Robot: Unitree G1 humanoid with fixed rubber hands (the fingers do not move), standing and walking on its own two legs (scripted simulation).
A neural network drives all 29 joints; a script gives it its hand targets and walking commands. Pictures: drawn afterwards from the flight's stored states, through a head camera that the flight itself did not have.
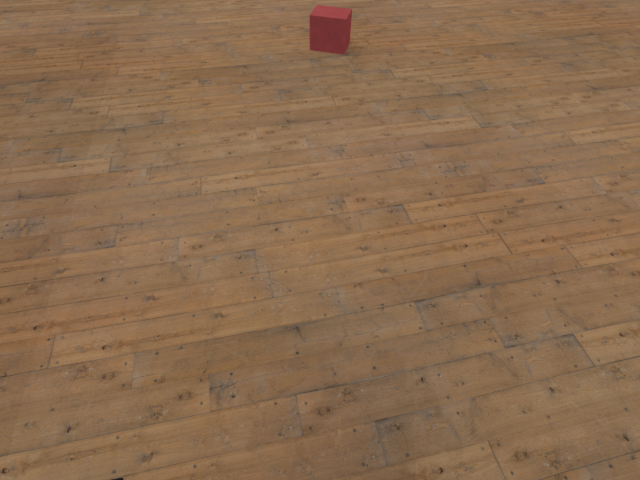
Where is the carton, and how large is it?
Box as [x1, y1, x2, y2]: [310, 5, 351, 54]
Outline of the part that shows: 317,5 310,14 310,49 343,54 349,43 351,9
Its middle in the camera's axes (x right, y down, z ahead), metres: +0.07 -1.51 +2.76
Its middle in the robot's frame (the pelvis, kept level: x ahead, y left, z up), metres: +3.00 +0.01 -0.67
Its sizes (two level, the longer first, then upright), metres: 0.254 0.194 0.231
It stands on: the floor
